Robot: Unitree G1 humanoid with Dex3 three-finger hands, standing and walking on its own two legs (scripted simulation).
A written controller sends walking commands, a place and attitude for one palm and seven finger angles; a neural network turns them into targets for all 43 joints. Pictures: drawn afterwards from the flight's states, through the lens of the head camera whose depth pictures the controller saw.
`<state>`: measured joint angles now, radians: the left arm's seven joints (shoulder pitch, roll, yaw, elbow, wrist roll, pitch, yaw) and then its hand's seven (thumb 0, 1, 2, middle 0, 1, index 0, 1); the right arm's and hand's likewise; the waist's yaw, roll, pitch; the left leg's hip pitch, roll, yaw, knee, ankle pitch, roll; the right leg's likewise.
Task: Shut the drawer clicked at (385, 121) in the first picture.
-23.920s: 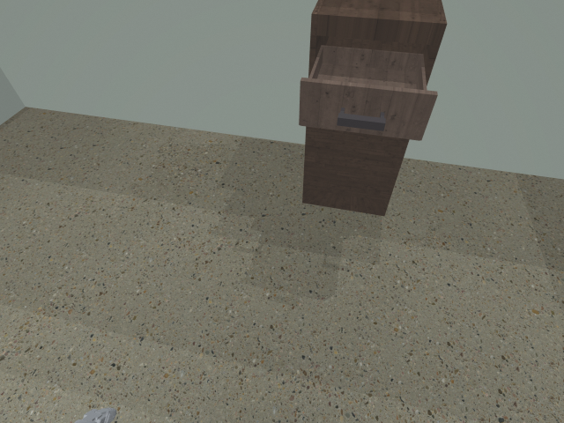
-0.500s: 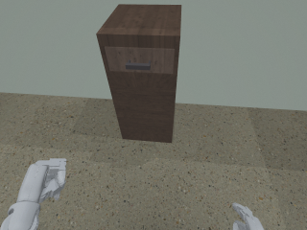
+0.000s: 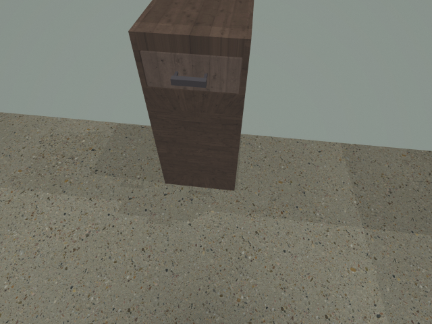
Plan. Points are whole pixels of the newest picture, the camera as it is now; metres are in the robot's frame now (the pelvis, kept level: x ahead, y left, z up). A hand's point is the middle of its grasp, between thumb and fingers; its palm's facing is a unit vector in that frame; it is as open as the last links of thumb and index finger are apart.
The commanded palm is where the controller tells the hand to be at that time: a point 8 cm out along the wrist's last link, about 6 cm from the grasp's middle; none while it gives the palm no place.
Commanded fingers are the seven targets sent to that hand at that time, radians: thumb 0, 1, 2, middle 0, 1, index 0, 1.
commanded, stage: let the arm hang, fingers relaxed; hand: left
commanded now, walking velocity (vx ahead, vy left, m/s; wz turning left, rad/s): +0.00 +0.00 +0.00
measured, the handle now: (189, 78) +0.89 +0.15 -0.05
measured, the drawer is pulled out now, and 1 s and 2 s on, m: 0.00 0.00 0.00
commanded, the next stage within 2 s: look to check the result in 0.50 s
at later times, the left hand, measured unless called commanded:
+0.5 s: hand out of the picture +0.02 +0.16 -0.17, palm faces +0.02 -0.98 -0.19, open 7.3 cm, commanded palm none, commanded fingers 0.00 0.90 0.90 -0.20 -0.30 -0.20 -0.30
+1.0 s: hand out of the picture +0.01 +0.16 -0.17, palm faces +0.02 -0.98 -0.21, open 7.4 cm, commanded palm none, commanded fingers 0.00 0.90 0.90 -0.20 -0.30 -0.20 -0.30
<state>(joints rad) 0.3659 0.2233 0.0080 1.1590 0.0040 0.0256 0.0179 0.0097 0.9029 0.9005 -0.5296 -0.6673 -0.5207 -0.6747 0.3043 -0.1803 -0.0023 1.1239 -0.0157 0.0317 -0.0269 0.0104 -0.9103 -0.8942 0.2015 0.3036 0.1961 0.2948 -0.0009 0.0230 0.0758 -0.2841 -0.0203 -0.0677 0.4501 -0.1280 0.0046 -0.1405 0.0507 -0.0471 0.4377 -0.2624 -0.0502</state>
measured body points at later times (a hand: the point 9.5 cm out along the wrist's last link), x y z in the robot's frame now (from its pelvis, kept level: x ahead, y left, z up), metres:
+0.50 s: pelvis +0.01 -0.01 +0.00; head +0.02 -0.01 +0.45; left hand +0.02 +0.22 -0.16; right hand +0.00 -0.22 -0.16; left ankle +0.07 +0.11 -0.74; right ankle -0.01 -0.09 -0.74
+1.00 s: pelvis +0.02 -0.01 +0.00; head +0.03 -0.02 +0.45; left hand +0.01 +0.22 -0.15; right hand +0.02 -0.23 -0.16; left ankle +0.07 +0.11 -0.74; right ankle -0.01 -0.09 -0.74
